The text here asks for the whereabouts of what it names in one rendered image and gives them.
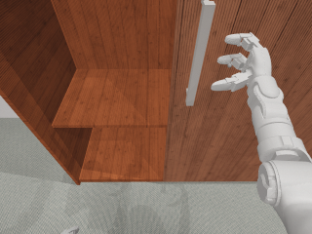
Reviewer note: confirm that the wardrobe door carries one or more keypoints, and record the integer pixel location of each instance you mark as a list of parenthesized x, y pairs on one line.
[(214, 139)]

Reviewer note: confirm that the robot right hand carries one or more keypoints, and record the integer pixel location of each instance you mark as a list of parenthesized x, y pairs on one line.
[(257, 64)]

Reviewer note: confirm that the handle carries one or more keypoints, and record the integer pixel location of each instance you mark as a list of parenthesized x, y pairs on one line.
[(204, 28)]

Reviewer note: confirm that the right robot upper arm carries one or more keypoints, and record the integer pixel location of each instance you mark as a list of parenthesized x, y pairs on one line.
[(287, 187)]

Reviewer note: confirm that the right robot forearm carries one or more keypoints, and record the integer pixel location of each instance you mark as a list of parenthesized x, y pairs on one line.
[(272, 125)]

